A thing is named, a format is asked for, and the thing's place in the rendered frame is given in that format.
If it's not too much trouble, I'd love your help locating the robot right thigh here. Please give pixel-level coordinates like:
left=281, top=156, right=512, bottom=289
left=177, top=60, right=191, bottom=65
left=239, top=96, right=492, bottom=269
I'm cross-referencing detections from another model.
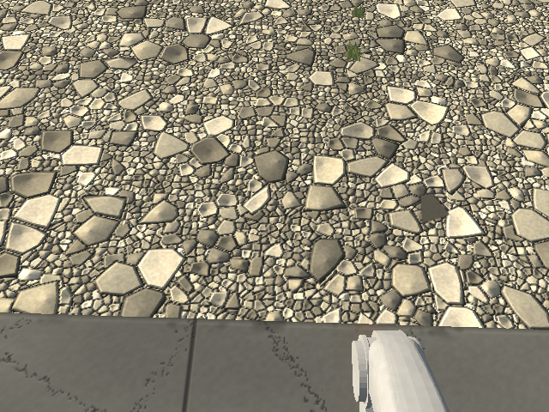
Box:
left=352, top=330, right=449, bottom=412

